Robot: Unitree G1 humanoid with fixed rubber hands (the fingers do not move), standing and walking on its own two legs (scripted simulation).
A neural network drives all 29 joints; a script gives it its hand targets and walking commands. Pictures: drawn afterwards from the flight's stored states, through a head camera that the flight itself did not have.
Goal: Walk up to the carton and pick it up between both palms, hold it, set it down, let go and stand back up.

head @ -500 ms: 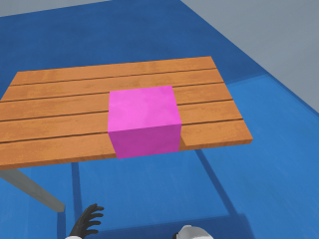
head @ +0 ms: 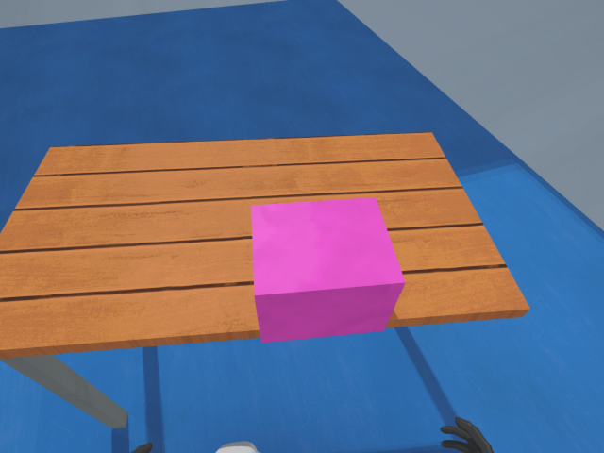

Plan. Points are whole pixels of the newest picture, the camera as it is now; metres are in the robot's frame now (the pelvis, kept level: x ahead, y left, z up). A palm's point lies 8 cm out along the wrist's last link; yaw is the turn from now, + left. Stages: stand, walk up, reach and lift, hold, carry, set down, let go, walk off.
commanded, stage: walk up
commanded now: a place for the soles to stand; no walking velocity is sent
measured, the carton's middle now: (318, 269) +0.39 +0.00 -0.02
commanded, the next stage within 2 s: none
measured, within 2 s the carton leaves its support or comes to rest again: neither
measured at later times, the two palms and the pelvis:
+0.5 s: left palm out of the picture +0.08 +0.26 -0.11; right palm out of the picture +0.06 -0.23 -0.10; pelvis +0.02 +0.01 +0.02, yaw +3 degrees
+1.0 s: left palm out of the picture +0.07 +0.25 -0.11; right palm out of the picture +0.08 -0.30 -0.10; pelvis -0.01 -0.03 +0.01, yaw +5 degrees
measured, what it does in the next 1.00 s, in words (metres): lifts its right foot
